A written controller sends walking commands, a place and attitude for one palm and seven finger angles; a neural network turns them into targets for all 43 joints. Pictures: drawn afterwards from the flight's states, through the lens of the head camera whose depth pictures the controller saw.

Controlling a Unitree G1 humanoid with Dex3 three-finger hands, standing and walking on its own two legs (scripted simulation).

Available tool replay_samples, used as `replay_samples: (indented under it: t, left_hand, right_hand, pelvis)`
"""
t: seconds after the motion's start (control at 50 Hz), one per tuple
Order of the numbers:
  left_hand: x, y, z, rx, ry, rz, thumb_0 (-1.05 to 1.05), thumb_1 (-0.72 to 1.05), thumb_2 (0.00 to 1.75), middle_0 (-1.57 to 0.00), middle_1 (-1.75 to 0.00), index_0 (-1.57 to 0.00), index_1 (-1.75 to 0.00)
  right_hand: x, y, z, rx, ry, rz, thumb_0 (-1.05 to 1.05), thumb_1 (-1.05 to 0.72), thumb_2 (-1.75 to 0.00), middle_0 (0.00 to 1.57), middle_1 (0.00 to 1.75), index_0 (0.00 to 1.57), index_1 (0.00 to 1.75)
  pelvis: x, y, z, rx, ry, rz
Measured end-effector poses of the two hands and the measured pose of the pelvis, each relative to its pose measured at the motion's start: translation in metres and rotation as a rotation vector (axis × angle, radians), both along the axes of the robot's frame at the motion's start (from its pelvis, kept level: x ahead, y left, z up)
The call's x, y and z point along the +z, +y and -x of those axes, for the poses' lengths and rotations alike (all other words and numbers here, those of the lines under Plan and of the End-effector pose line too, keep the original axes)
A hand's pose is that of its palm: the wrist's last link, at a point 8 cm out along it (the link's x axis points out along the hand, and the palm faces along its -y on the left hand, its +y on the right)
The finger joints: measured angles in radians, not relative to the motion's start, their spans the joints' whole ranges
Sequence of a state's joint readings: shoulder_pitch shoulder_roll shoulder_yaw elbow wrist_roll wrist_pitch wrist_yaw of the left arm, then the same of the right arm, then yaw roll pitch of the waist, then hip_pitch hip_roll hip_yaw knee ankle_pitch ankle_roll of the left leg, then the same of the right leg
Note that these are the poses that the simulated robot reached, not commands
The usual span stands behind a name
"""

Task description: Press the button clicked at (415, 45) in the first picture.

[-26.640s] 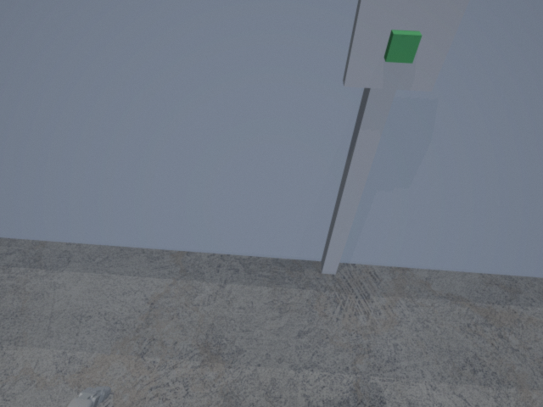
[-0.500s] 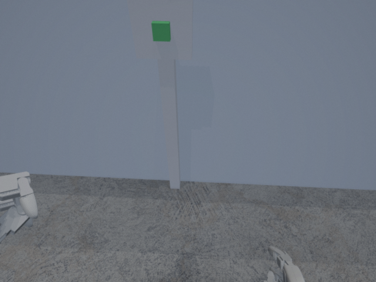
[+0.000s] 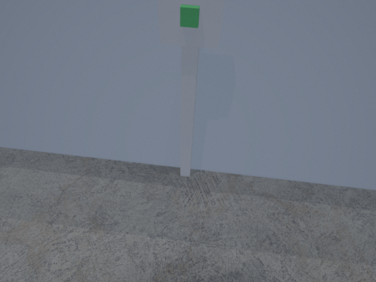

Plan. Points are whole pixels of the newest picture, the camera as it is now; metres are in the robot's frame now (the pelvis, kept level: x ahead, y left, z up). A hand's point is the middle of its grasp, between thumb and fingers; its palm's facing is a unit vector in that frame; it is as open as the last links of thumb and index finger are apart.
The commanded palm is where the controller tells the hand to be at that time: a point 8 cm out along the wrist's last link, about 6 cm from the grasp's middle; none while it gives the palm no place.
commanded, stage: let the arm hang, fingers relaxed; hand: left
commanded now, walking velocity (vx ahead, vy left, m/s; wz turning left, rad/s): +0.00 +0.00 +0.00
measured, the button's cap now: (189, 15) +0.78 +0.06 +0.20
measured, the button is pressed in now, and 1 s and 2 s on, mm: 0 0 0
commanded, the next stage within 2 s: stand and wait in 0.64 s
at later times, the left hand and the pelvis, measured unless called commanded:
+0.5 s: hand out of the picture +0.01 +0.16 -0.17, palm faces +0.00 -0.98 -0.19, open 7.3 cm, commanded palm none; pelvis +0.00 +0.00 +0.00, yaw -2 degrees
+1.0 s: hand out of the picture +0.00 +0.15 -0.17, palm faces +0.02 -0.98 -0.20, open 7.4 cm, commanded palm none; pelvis +0.00 -0.02 +0.00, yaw -2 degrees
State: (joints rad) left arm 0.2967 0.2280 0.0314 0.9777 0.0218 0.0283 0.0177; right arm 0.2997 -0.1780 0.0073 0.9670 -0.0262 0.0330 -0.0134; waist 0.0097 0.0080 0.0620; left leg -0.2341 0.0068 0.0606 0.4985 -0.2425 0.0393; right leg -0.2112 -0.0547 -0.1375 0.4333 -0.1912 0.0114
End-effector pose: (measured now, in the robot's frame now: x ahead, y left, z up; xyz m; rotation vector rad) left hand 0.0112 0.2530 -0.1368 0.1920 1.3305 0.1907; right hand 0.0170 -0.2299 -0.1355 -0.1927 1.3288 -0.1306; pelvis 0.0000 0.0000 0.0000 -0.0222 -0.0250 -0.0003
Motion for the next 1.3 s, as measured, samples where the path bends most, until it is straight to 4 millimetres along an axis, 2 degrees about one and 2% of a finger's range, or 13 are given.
replay_samples:
  t: [0.08, 0.16, 0.26, 0.36, 0.46, 0.64, 0.8, 1.02, 1.3]
  left_hand:
    - [0.005, 0.006, 0.022, 0.015, 0.077, -0.021, 0.01, 0.91, 0.9, -0.6, -0.78, -0.6, -0.76]
    - [0.006, 0.004, 0.031, 0.021, 0.111, -0.023, 0.01, 0.91, 0.9, -0.46, -0.61, -0.46, -0.6]
    - [0.003, -0.009, 0.028, 0.015, 0.108, 0.002, 0.0, 0.91, 0.9, -0.31, -0.44, -0.31, -0.44]
    - [-0.002, -0.027, 0.018, 0.002, 0.086, 0.039, 0.0, 0.91, 0.9, -0.24, -0.35, -0.24, -0.35]
    - [-0.005, -0.042, 0.009, -0.009, 0.071, 0.063, 0.0, 0.91, 0.9, -0.21, -0.32, -0.21, -0.32]
    - [-0.005, -0.049, 0.012, 0.0, 0.082, 0.061, 0.0, 0.92, 0.9, -0.2, -0.3, -0.2, -0.3]
    - [-0.004, -0.051, 0.016, 0.011, 0.096, 0.049, 0.0, 0.91, 0.9, -0.2, -0.3, -0.2, -0.3]
    - [-0.005, -0.055, 0.013, 0.013, 0.091, 0.053, 0.0, 0.91, 0.9, -0.2, -0.3, -0.2, -0.3]
    - [-0.002, -0.049, -0.011, -0.004, 0.051, 0.04, 0.0, 0.91, 0.9, -0.2, -0.3, -0.2, -0.3]
  right_hand:
    - [-0.008, 0.01, 0.01, -0.022, 0.028, -0.031, 0.01, -0.92, -0.9, 0.21, 0.3, 0.2, 0.3]
    - [-0.012, 0.016, 0.016, -0.039, 0.044, -0.05, 0.01, -0.92, -0.9, 0.21, 0.3, 0.2, 0.3]
    - [-0.014, 0.02, 0.023, -0.056, 0.056, -0.063, 0.01, -0.91, -0.9, 0.2, 0.3, 0.2, 0.3]
    - [-0.014, 0.021, 0.03, -0.075, 0.068, -0.069, 0.01, -0.91, -0.9, 0.2, 0.3, 0.2, 0.3]
    - [-0.014, 0.021, 0.039, -0.093, 0.085, -0.073, 0.01, -0.91, -0.9, 0.2, 0.3, 0.2, 0.3]
    - [-0.014, 0.018, 0.053, -0.115, 0.127, -0.08, 0.01, -0.91, -0.9, 0.2, 0.3, 0.2, 0.3]
    - [-0.015, 0.014, 0.057, -0.117, 0.144, -0.085, 0.01, -0.91, -0.9, 0.2, 0.3, 0.2, 0.3]
    - [-0.013, 0.003, 0.047, -0.112, 0.134, -0.07, 0.01, -0.91, -0.9, 0.2, 0.3, 0.2, 0.3]
    - [-0.009, -0.014, 0.021, -0.095, 0.088, -0.034, 0.01, -0.91, -0.9, 0.2, 0.3, 0.2, 0.3]
  pelvis:
    - [0.002, 0.005, -0.001, -0.009, -0.005, -0.009]
    - [0.002, 0.007, -0.001, -0.017, -0.011, -0.016]
    - [0.003, 0.006, -0.001, -0.024, -0.017, -0.021]
    - [0.003, 0.003, -0.001, -0.029, -0.019, -0.024]
    - [0.003, -0.001, -0.001, -0.032, -0.018, -0.025]
    - [0.003, -0.009, -0.002, -0.033, -0.016, -0.024]
    - [0.003, -0.014, -0.002, -0.031, -0.013, -0.024]
    - [0.003, -0.021, -0.005, -0.028, -0.009, -0.022]
    - [0.005, -0.022, -0.012, -0.029, -0.008, -0.02]
